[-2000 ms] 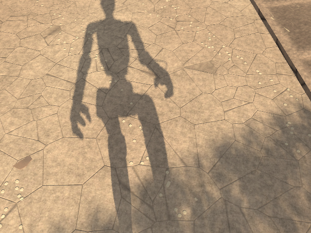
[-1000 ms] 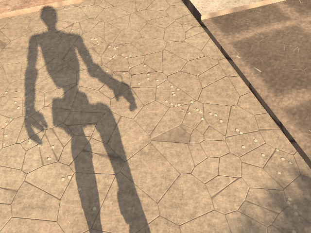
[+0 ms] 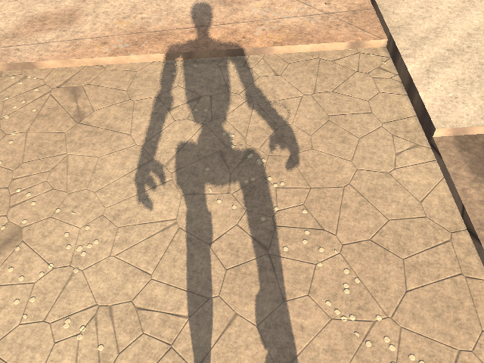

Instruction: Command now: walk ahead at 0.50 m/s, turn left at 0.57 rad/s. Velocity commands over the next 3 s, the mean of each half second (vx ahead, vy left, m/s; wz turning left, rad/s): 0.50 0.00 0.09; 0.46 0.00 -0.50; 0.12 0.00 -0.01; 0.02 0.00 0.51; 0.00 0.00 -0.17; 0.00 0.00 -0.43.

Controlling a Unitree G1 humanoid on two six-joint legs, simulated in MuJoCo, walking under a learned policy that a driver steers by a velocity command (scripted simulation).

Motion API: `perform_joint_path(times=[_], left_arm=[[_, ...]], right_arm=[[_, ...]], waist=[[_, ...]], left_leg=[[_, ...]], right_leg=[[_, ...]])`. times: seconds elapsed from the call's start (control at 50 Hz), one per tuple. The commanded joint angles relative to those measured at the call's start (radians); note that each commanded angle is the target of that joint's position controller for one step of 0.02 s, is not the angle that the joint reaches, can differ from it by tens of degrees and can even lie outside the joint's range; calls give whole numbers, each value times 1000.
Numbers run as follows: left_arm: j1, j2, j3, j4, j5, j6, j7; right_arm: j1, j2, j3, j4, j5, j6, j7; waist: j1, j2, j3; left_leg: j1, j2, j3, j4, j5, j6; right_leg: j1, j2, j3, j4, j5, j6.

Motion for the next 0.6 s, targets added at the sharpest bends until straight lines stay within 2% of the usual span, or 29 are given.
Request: perform_joint_path(times=[0.02, 0.08, 0.12, 0.14, 0.16, 0.18, 0.2, 0.22, 0.24, 0.26, 0.28, 0.3, 0.32, 0.34, 0.36, 0.4, 0.46, 0.52, 0.6], left_arm=[[-30, 119, 25, -50, 0, -16, 1], [12, 145, 33, -23, 0, -6, 7], [44, 157, 33, 0, 0, 7, 11], [62, 168, 33, 17, 1, 13, 11], [71, 175, 30, 29, 1, 20, 10], [62, 166, 22, 29, -5, 25, 9], [81, 92, -2, -13, -24, 22, 0], [118, 61, -4, -38, -36, 24, -10], [-8, 155, 24, -47, -21, 29, -1], [-53, 114, 15, -58, -33, 20, -5], [-33, 95, 12, -37, -32, 19, -9], [-13, 89, 15, -20, -13, 33, -11], [35, 77, 15, 9, 2, 52, -16], [47, 67, 17, 21, 6, 64, -22], [42, 57, 19, 21, 5, 71, -29], [-21, 41, 21, 7, 2, 77, -39], [-128, 37, 23, -21, 3, 78, -45], [-225, 19, 12, -51, 5, 72, -54], [-349, 7, -2, -103, 11, 70, -67]], right_arm=[[-112, 5, 19, -98, 2, -14, 17], [-176, -5, 23, -128, -3, -14, 21], [-174, -10, 22, -133, -11, -15, 12], [-132, -14, 18, -121, -16, -18, 3], [-27, -27, 10, -86, -20, -27, -8], [145, -49, -4, -24, -30, -40, -22], [283, -143, -28, 1, -51, -47, -41], [304, -221, -45, 3, -13, -40, -52], [263, -201, -44, -5, 9, -36, -64], [201, -148, -27, 12, 9, -43, -71], [159, -86, -9, 23, 7, -53, -69], [123, -50, 4, 31, 13, -66, -69], [101, -26, 11, 33, 14, -75, -69], [110, -16, 14, 39, 13, -87, -68], [120, -24, 12, 50, 16, -97, -67], [141, -38, 7, 71, 19, -110, -68], [183, -28, 9, 97, 18, -114, -72], [204, -24, 13, 116, 20, -115, -77], [280, -40, 12, 159, 18, -108, -92]], waist=[[-10, -144, 54], [4, -138, 71], [-2, -142, 57], [-23, -153, 29], [-70, -150, -28], [-150, -112, -117], [-190, 22, -262], [-161, 192, -397], [-184, 3, -300], [-145, -3, -153], [-96, -29, -68], [-59, -4, -27], [-35, 17, -16], [-30, 18, -17], [-21, 12, -11], [-23, 14, 26], [-43, 9, 67], [-58, 7, 86], [-94, 1, 105]], left_leg=[[2, 11, 43, -156, 92, 12], [51, -6, 99, -265, 36, 51], [131, -51, 129, -319, -56, 90], [212, -89, 137, -339, -107, 112], [344, -124, 128, -383, -118, 138], [584, -128, 106, -458, -60, 162], [915, 128, -198, -485, -195, 227], [1059, 413, -663, -613, -89, 334], [955, 364, -541, -617, 48, 302], [805, 321, -366, -631, 139, 273], [679, 266, -256, -671, 187, 216], [602, 223, -180, -700, 198, 176], [543, 198, -124, -730, 187, 153], [523, 188, -99, -752, 200, 149], [523, 183, -72, -774, 204, 147], [529, 175, -15, -814, 186, 137], [568, 167, 50, -837, 194, 129], [596, 157, 121, -832, 253, 118], [701, 187, 182, -796, 394, 106]], right_leg=[[-23, -248, 67, -95, 375, -98], [38, -272, 23, -62, 453, -83], [75, -281, -5, 24, 685, -76], [86, -286, -12, 105, 843, -77], [77, -285, -20, 236, 922, -75], [-24, -255, -48, 435, 831, -60], [-310, -195, -49, 754, 420, -33], [-558, -10, 32, 1092, -301, 1], [-623, -37, 196, 1132, -218, -12], [-626, -66, 223, 1083, -153, -22], [-578, -100, 221, 984, -114, -27], [-532, -114, 222, 922, -93, -23], [-475, -113, 217, 900, -72, -17], [-454, -103, 213, 899, -52, -16], [-469, -99, 211, 890, -26, -15], [-541, -107, 211, 854, 51, -10], [-645, -110, 208, 766, 157, 0], [-646, -99, 163, 605, 247, 0], [-632, -78, 78, 445, 248, -34]])
Next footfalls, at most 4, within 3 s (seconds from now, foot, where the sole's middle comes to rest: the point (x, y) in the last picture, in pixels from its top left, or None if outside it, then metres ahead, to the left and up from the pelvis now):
0.18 left None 0.25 0.12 -0.78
0.74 right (290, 346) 0.54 -0.04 -0.78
1.24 left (265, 262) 0.80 0.03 -0.78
1.68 right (317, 302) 0.67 -0.12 -0.78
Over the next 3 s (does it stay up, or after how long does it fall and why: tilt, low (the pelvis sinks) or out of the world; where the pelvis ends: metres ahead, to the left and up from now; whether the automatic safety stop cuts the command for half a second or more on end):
stays up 0.59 -0.03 0.00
